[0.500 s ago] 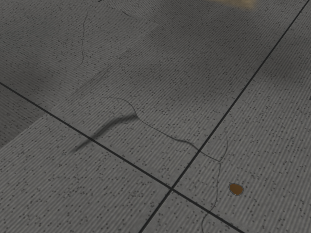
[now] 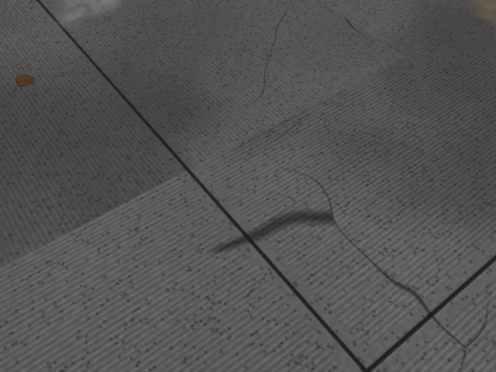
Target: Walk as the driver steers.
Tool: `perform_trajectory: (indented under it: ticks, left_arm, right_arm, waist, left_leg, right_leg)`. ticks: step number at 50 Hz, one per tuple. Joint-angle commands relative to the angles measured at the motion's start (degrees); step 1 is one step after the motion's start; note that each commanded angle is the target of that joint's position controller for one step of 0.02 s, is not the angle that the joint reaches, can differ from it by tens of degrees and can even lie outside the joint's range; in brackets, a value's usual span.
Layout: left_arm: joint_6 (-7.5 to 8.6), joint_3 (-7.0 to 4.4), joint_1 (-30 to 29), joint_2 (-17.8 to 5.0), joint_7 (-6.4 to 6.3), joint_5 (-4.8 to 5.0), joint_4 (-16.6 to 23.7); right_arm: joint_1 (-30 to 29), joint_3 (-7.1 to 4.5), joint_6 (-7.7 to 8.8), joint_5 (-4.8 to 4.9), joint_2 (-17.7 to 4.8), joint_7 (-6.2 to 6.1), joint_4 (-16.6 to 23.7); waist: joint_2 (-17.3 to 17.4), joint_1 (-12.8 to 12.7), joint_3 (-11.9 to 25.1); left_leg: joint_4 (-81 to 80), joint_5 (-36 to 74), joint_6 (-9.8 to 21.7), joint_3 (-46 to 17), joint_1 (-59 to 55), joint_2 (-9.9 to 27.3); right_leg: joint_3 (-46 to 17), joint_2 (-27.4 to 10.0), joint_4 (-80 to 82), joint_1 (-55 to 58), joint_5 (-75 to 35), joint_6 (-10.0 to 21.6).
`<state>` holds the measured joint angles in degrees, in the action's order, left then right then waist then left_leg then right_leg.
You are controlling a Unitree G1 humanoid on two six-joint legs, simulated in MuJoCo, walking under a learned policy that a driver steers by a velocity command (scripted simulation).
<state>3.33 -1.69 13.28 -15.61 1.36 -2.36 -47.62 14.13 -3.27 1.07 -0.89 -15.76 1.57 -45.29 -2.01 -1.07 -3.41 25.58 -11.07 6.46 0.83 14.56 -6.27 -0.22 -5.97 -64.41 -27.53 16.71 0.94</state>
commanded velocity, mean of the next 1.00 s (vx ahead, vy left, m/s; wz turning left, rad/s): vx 0.27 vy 0.00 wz -0.39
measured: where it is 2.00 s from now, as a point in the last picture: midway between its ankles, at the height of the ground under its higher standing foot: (303, 330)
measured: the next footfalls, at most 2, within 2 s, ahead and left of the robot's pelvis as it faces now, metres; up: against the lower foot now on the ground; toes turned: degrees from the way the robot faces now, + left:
right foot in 0.36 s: +0.37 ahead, -0.09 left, +0.00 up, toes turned -9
left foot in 0.90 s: +0.44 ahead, +0.09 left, +0.00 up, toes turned -29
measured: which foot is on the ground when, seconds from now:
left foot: down 0.00-0.38, up 0.40-0.88, down 0.90-1.00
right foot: up 0.00-0.34, down 0.36-0.90, up 0.92-1.00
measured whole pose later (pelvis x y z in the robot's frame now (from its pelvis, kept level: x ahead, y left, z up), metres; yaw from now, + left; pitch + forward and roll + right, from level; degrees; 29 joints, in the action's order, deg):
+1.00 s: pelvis +0.38 +0.01 +0.01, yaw -28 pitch +2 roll -1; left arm -0.3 -5.2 14.8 -17.5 1.7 -2.0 -44.9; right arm 15.9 -1.3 2.5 -1.6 -15.7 -2.2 -44.2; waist -2.0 0.0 2.0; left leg 23.1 -14.3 1.9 -0.9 10.5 -0.9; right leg -6.8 7.5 -51.1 -26.6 19.9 2.5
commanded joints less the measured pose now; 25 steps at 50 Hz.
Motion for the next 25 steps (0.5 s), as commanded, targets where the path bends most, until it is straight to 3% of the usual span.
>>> perform_trajectory:
  ticks: [1, 4, 8, 12, 14, 16, 17, 18, 19, 20, 21, 22, 23, 24, 25]
  left_arm:
    - [-1.3, -1.01, 5.37, -4.44, 0.43, -0.1, 0.52]
    - [-1.73, -1.17, -1.93, -4.44, 0.67, 0.39, 2.36]
    - [-1.37, -1.01, -7.0, -3.27, 1.2, 1.0, 3.53]
    - [-0.59, 0.13, -10.81, -0.86, 1.61, 0.7, 4.72]
    - [-0.34, 0.09, -9.57, -1.48, 1.55, 0.45, 4.66]
    - [-0.13, -0.57, -0.94, -3.52, 1.08, 0.32, 2.22]
    - [0.36, -1.28, 6.11, -5.29, 0.67, 0.15, 0.3]
    - [1.06, -1.94, 12.72, -6.63, 0.14, -0.58, -1.35]
    - [0.89, -3.32, 14.42, -12.42, -0.43, -0.66, -1.03]
    - [0.38, -4.36, 13.74, -15.01, -0.49, 1.39, -0.23]
    - [-0.46, -4.55, 9.5, -12.58, -0.71, 3.49, 1.55]
    - [-1.25, -3.67, 4.34, -9.23, -1.14, 3.5, 2.83]
    - [-1.98, -2.83, 1.71, -6.22, -1.38, 3.07, 3.05]
    - [-2.36, -2.59, 1.17, -5.41, -1.66, 3.06, 3.02]
    - [-2.59, -2.52, 1.05, -5.48, -1.61, 2.59, 2.79]
  right_arm:
    - [2.59, -1.41, 2.41, 0.31, -6.87, -0.34, 1.55]
    - [6.14, -1.22, 3.1, 0.3, -6.76, -0.4, -0.33]
    - [8.33, -0.67, 3.84, 0.05, -5.94, -0.8, -2.03]
    - [9.19, 0.49, 4.0, -0.16, -4.09, -2.16, -4.2]
    - [9.34, 0.59, 3.78, -0.09, -4.93, -3.04, -5.07]
    - [7.87, 0.06, 3.36, -0.39, -6.98, -4.13, -5.21]
    - [6.95, -0.21, 3.03, -0.46, -7.92, -4.38, -5.05]
    - [4.35, -0.37, 3.04, 0.31, -8.77, -4.23, -4.09]
    - [7.28, 0.66, 3.57, 0.32, -4.28, -3.87, -1.46]
    - [12.88, 0.85, 2.92, 1.82, -2.7, -3.6, -1.09]
    - [9.91, 0.68, 2.3, -0.12, -5.57, -3.46, -1.74]
    - [5.48, 0.75, 2.26, -0.24, -5.6, -3.12, -0.41]
    - [3.19, 0.68, 2.0, -0.76, -5.59, -2.98, 0.1]
    - [2.54, 0.68, 0.9, -1.35, -5.45, -2.86, 0.72]
    - [3.94, 0.85, -0.51, -1.56, -4.7, -2.83, 0.49]
  waist:
    - [4.83, -0.68, 2.7]
    - [4.19, 1.7, -0.68]
    - [3.94, 3.23, -1.69]
    - [3.83, 3.81, -2.67]
    - [5.09, 3.22, -0.55]
    - [7.53, -0.11, 3.88]
    - [7.76, -2.97, 6.97]
    - [5.89, -7.04, 9.91]
    - [-5.35, -4.34, 16.28]
    - [-9.87, -1.41, 27.01]
    - [1.0, -2.1, 24.89]
    - [1.81, -1.25, 15.81]
    - [4.87, 0.43, 9.37]
    - [4.57, 1.45, 6.5]
    - [3.32, 2.38, 5.92]
  left_leg:
    - [-16.89, 8.24, 7.4, -13.74, -3.95, 14.84]
    - [-19.86, 9.27, 6.01, -11.22, -7.86, 15.25]
    - [-20.3, 15.54, 3.3, -5.28, -12.72, 14.88]
    - [-16.15, 39.2, 0.6, 2.42, -14.2, 14.55]
    - [-10.58, 51.31, -1.02, 3.43, -17.59, 14.82]
    - [1.24, 64.14, -2.81, 3.6, -20.28, 15.17]
    - [11.04, 61.91, -3.37, 3.54, -19.31, 15.14]
    - [25.06, 49.14, -4.26, 5.44, -13.68, 12.78]
    - [45.61, 0.49, -5.48, 7.47, 2.34, 5.72]
    - [61.81, -25.93, -7.03, -0.65, 16.93, -1.6]
    - [61.3, -17.85, -6.47, -5.69, 18.35, 3.6]
    - [57.92, -14.26, -6.64, -5.03, 19.62, 5.55]
    - [53.34, -13.05, -7.04, -4.48, 19.38, 7.28]
    - [49.1, -12.53, -7.69, -4.42, 17.51, 8.32]
    - [46.18, -12.12, -8.29, -3.8, 14.26, 8.34]
  right_leg:
    - [0.57, -1.68, 2.91, -4.46, -4.86, -0.63]
    - [0.63, -2.36, 8.32, -11.95, -10.98, -1.01]
    - [0.03, 0.33, 15.9, -14.33, -17.54, 0.08]
    - [4.62, 4.45, 26.98, -7.67, -20.61, 1.52]
    - [6.87, 7.33, 30.11, -3.31, -18.31, 2.78]
    - [7.98, 11.06, 31.43, 3.99, -12.81, 4.71]
    - [6.35, 11.56, 34.84, 10.39, -13.94, 6.08]
    - [3.14, 8.96, 41.53, 19.64, -24.49, 8.08]
    - [-12.71, -6.97, 32.23, 35.86, -58.86, 13.78]
    - [-33.54, -18.38, 33.23, 48.88, -77.89, 25.79]
    - [-28.14, -15.15, 36.99, 42.43, -66.17, 24.7]
    - [-23.41, -12.04, 40.71, 32.94, -53.91, 22.58]
    - [-20.29, -8.82, 44.05, 24.92, -46.51, 19.76]
    - [-17.86, -6.3, 45.94, 19.32, -43.18, 18.02]
    - [-15.91, -4.51, 47.01, 14.93, -41.12, 16.79]
Keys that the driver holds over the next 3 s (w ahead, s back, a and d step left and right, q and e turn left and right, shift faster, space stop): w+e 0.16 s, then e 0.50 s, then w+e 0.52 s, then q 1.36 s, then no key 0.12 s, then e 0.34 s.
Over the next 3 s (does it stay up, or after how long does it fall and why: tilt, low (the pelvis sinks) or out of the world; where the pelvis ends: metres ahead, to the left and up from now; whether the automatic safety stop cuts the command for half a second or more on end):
stays up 0.55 -0.11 0.00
